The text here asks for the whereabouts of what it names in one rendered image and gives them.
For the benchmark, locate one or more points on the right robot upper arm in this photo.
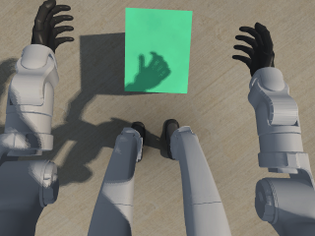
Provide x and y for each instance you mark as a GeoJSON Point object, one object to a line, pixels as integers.
{"type": "Point", "coordinates": [288, 204]}

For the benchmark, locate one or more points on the robot left forearm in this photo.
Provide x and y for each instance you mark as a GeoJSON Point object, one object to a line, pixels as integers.
{"type": "Point", "coordinates": [30, 102]}

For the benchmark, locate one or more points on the left robot shin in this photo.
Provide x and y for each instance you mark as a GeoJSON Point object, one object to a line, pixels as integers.
{"type": "Point", "coordinates": [128, 130]}

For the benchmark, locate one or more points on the carton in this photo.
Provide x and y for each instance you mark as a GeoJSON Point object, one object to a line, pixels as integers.
{"type": "Point", "coordinates": [157, 50]}

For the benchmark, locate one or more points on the left robot upper arm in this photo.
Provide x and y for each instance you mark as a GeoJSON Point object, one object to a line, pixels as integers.
{"type": "Point", "coordinates": [26, 188]}

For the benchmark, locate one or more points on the robot right hand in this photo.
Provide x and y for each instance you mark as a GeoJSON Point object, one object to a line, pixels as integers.
{"type": "Point", "coordinates": [261, 54]}

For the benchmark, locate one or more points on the robot right forearm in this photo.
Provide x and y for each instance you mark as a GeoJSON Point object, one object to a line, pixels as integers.
{"type": "Point", "coordinates": [278, 126]}

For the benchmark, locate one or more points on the right robot thigh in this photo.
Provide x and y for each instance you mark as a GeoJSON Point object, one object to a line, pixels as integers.
{"type": "Point", "coordinates": [204, 214]}

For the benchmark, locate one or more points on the robot left hand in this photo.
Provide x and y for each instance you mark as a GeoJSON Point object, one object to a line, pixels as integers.
{"type": "Point", "coordinates": [44, 31]}

